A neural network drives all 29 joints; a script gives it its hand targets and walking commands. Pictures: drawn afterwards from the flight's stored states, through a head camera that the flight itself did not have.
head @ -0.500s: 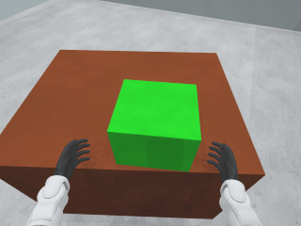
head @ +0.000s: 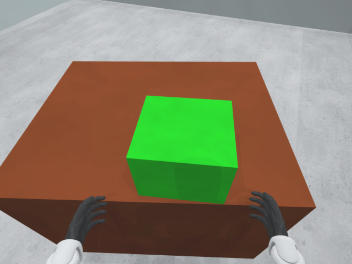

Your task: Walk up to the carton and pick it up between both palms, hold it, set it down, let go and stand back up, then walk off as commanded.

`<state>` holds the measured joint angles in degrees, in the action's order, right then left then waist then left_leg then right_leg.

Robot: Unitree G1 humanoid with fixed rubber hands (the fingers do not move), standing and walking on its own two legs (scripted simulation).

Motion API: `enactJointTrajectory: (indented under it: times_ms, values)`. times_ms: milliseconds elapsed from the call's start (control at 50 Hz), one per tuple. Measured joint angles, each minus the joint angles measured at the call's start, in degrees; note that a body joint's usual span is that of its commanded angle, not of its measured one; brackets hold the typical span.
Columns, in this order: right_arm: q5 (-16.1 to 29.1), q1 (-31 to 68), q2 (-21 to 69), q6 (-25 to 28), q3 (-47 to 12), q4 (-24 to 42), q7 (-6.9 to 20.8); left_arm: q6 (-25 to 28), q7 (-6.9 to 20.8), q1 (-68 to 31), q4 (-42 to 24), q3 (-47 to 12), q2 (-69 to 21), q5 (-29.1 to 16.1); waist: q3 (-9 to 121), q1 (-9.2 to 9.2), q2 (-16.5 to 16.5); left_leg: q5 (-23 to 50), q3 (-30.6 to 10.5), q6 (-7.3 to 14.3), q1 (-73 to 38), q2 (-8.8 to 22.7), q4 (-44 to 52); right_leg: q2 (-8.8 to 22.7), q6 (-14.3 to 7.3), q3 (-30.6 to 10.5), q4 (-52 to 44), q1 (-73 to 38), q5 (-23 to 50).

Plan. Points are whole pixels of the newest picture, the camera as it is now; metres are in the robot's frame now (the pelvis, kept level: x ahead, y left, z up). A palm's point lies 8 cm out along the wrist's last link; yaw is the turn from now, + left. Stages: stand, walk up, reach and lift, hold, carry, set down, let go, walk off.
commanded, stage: set down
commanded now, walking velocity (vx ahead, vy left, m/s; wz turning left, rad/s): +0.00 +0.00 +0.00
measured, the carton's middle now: (184, 148) +0.42 +0.00 -0.02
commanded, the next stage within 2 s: let go in 0.96 s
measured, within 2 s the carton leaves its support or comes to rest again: neither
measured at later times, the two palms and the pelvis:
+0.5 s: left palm (93, 247) +0.17 +0.22 -0.06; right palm (287, 248) +0.17 -0.23 -0.07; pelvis +0.00 -0.01 +0.00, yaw -1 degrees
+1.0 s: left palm (100, 257) +0.15 +0.20 -0.08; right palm (297, 259) +0.15 -0.25 -0.08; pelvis +0.00 -0.02 +0.00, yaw -1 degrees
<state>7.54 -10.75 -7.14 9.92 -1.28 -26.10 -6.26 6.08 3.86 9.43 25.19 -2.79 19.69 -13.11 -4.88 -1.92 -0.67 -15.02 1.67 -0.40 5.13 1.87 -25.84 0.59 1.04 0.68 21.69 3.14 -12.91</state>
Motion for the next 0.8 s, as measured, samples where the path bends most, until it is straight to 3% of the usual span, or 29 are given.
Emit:
enactJointTrajectory:
  times_ms: [540,800]
  values:
    - [-8.07,0.51,-1.74,-1.28,3.55,-11.18,4.94,-10.26,-3.14,-0.04,4.90,1.27,-6.33,8.91,0.18,0.22,-0.16,1.92,0.63,-0.88,-1.42,0.57,3.70,-0.63,-0.91,-0.58,-1.01,0.13,0.72]
    - [-9.18,1.89,-2.93,-0.42,3.63,-15.30,6.47,-12.24,-4.34,0.54,6.12,2.31,-7.62,10.94,-0.05,0.48,0.52,2.40,0.97,-1.38,-1.00,0.96,4.29,-1.03,-1.35,-0.91,0.10,1.53,0.44]
